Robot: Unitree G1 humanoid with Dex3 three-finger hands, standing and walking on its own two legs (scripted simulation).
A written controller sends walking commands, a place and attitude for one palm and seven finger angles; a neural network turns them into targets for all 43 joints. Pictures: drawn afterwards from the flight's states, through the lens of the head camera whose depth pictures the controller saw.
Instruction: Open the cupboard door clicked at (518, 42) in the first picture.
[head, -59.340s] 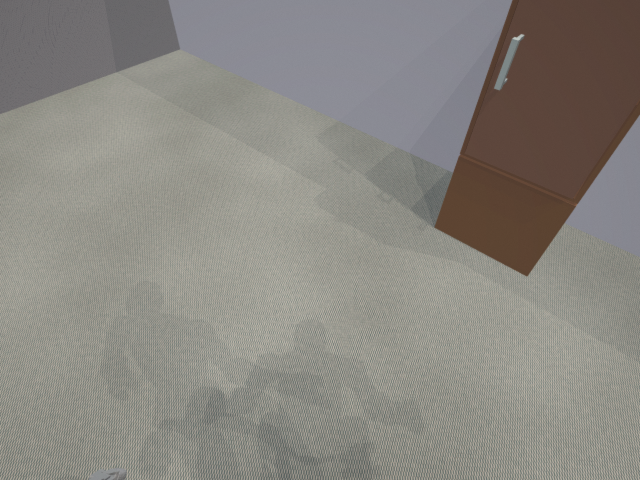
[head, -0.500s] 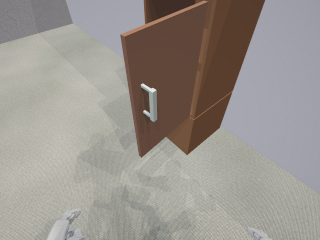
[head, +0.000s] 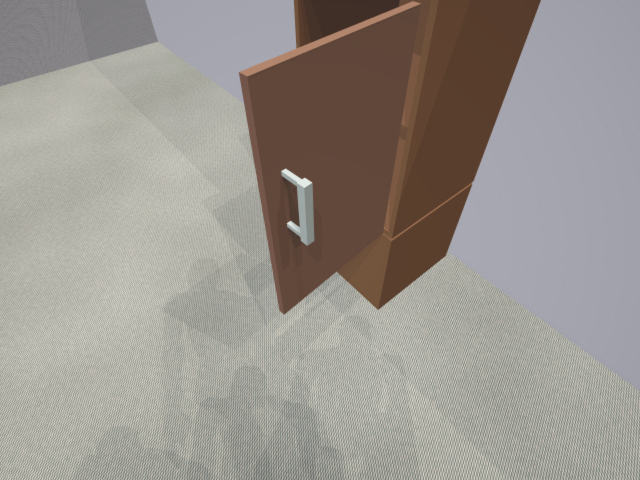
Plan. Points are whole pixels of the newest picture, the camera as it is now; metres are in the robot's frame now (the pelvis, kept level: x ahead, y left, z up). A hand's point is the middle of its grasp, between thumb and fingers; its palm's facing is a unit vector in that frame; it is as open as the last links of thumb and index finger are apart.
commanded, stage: let the arm hang, fingers relaxed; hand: left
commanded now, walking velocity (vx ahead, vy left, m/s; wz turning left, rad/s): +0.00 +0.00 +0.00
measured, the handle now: (298, 208) +0.55 +0.07 +0.00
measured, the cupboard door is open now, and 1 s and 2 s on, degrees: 95 95 95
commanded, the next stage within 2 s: look to check the result in 0.40 s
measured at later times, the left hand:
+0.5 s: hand out of the picture -0.01 +0.14 -0.18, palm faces +0.05 -0.98 -0.17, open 7.3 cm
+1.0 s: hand out of the picture +0.01 +0.12 -0.17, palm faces +0.06 -0.98 -0.17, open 7.4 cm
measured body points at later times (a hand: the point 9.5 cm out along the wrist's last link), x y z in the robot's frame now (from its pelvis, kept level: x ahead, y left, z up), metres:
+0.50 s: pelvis +0.02 -0.02 +0.00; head +0.03 -0.02 +0.45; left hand -0.01 +0.19 -0.16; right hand -0.02 -0.22 -0.16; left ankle +0.05 +0.10 -0.74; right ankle +0.00 -0.09 -0.74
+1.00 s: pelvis +0.04 -0.03 +0.00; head +0.05 -0.04 +0.45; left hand +0.01 +0.17 -0.16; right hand +0.03 -0.24 -0.17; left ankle +0.05 +0.10 -0.74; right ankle +0.00 -0.09 -0.74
